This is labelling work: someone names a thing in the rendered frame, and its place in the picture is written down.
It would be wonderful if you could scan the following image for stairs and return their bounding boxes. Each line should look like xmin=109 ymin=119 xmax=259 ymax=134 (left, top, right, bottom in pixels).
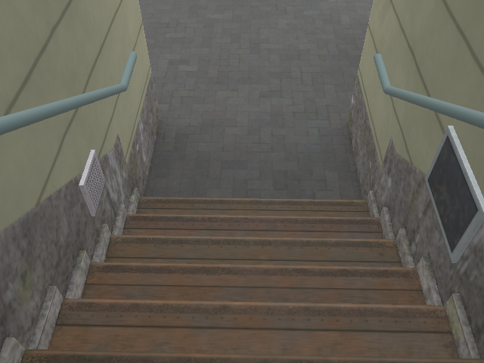
xmin=21 ymin=197 xmax=484 ymax=363

